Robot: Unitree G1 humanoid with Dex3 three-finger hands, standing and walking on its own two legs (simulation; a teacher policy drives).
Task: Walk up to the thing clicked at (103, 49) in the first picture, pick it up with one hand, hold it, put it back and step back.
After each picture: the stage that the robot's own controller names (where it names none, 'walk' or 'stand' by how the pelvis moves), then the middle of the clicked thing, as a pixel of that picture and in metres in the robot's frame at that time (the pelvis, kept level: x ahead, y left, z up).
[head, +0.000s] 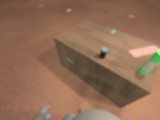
stand; (103, 53) +0.70 -0.11 -0.10
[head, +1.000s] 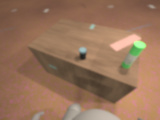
walk; (82, 53) +0.60 +0.13 -0.07
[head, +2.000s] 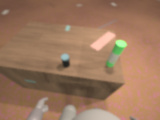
stand; (65, 61) +0.48 +0.22 -0.06
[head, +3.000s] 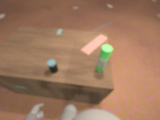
walk; (53, 66) +0.41 +0.33 -0.06
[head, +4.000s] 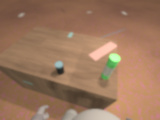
stand; (59, 68) +0.42 +0.28 -0.08
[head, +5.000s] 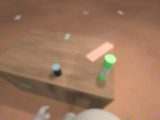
stand; (57, 70) +0.41 +0.30 -0.10
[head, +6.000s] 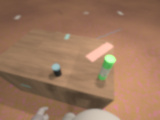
stand; (57, 70) +0.41 +0.30 -0.10
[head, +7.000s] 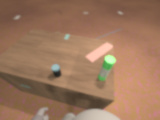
stand; (56, 71) +0.40 +0.30 -0.10
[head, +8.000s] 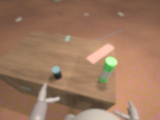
rise first; (57, 73) +0.39 +0.30 -0.09
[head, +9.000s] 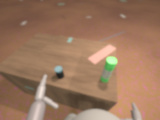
rise first; (59, 72) +0.40 +0.30 -0.09
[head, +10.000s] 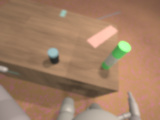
go down; (54, 56) +0.43 +0.26 -0.03
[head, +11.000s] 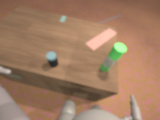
go down; (52, 60) +0.42 +0.28 -0.03
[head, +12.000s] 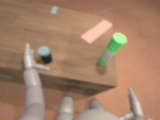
close in; (46, 55) +0.43 +0.28 +0.01
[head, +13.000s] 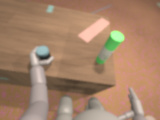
lift; (44, 55) +0.43 +0.27 +0.02
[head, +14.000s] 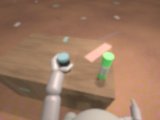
lift; (64, 63) +0.34 +0.17 +0.14
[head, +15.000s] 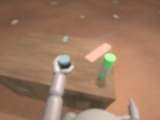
hold; (65, 65) +0.34 +0.17 +0.11
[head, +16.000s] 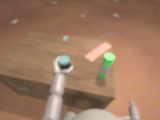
hold; (65, 65) +0.35 +0.18 +0.10
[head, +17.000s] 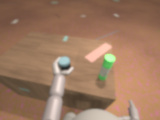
hold; (65, 66) +0.34 +0.17 +0.10
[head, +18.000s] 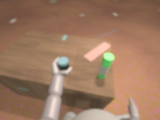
crouch; (64, 66) +0.35 +0.18 +0.08
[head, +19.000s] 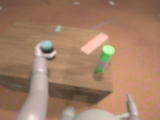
lower; (48, 51) +0.44 +0.27 +0.10
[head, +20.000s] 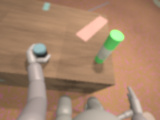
lower; (42, 53) +0.44 +0.28 +0.01
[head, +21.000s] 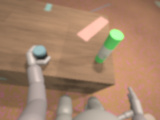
lower; (42, 55) +0.43 +0.28 +0.02
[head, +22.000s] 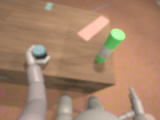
lower; (41, 55) +0.43 +0.29 +0.02
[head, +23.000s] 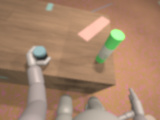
lower; (42, 56) +0.42 +0.28 +0.02
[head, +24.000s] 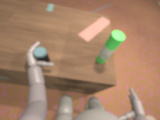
open; (42, 56) +0.42 +0.28 +0.01
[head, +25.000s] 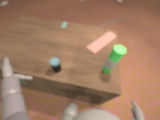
sink last; (55, 65) +0.40 +0.27 -0.03
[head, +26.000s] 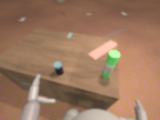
stand; (58, 68) +0.41 +0.29 -0.04
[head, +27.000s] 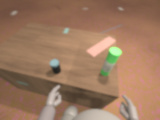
stand; (55, 67) +0.40 +0.29 -0.03
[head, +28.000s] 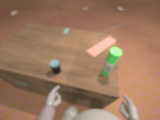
stand; (55, 67) +0.40 +0.28 -0.03
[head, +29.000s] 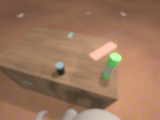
stand; (60, 69) +0.41 +0.27 -0.08
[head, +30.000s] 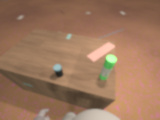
stand; (58, 71) +0.41 +0.29 -0.10
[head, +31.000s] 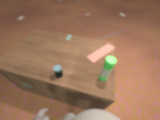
stand; (58, 71) +0.41 +0.29 -0.10
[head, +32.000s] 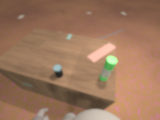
stand; (58, 71) +0.40 +0.29 -0.10
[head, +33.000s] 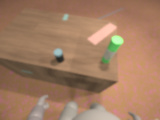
walk; (59, 56) +0.47 +0.27 -0.08
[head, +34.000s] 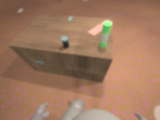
walk; (65, 42) +0.71 +0.33 -0.08
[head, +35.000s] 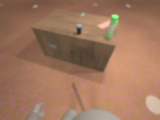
stand; (79, 29) +1.05 +0.21 -0.08
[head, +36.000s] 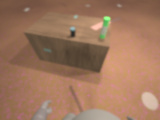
stand; (72, 32) +1.01 +0.27 -0.10
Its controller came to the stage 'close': yes
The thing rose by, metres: 0.22
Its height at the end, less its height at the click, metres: +0.00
